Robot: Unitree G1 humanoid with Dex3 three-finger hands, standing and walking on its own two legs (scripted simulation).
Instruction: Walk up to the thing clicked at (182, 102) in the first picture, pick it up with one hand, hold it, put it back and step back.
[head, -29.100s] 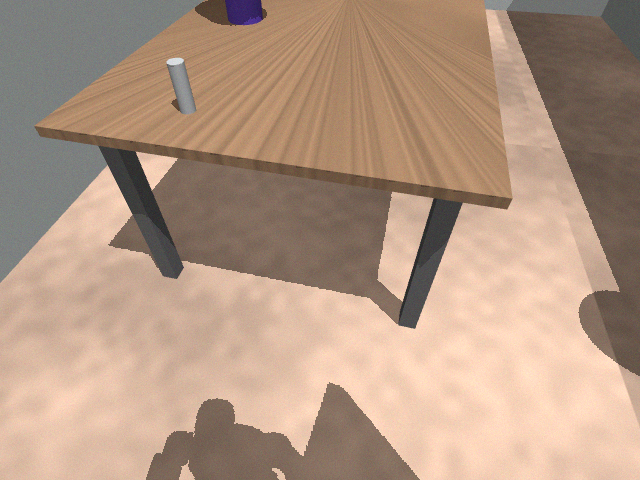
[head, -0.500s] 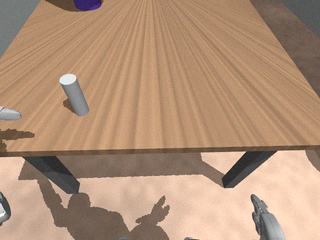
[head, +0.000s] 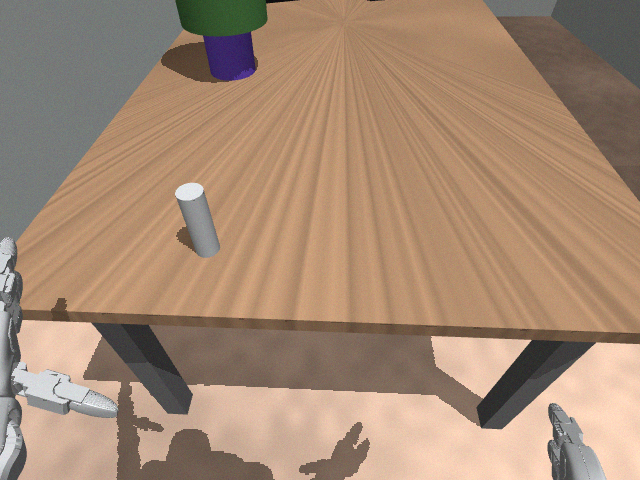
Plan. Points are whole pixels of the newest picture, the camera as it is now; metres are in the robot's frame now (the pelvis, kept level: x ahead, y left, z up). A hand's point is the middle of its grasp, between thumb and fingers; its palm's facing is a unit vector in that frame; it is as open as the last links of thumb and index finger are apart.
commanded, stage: sink last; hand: left
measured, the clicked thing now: (199, 222) +0.49 +0.22 +0.04
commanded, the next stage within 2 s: home in 0.54 s
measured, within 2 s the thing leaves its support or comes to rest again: neither
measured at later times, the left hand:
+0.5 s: hand (32, 415) +0.16 +0.26 +0.14, palm faces +0.42 -0.80 -0.43, open 17.4 cm
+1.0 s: hand (123, 473) +0.14 +0.23 +0.00, palm faces +0.25 -0.93 -0.28, open 17.2 cm
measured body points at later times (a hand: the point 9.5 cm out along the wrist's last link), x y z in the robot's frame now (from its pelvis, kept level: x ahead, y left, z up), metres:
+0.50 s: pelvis -0.03 -0.02 -0.01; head -0.04 -0.04 +0.44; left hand +0.13 +0.30 +0.17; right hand +0.13 -0.30 -0.04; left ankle +0.01 +0.13 -0.71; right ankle -0.01 -0.15 -0.71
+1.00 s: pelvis -0.03 +0.00 -0.01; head -0.01 +0.00 +0.44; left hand +0.13 +0.28 +0.02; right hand +0.15 -0.20 -0.07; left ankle +0.01 +0.13 -0.71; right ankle -0.01 -0.15 -0.71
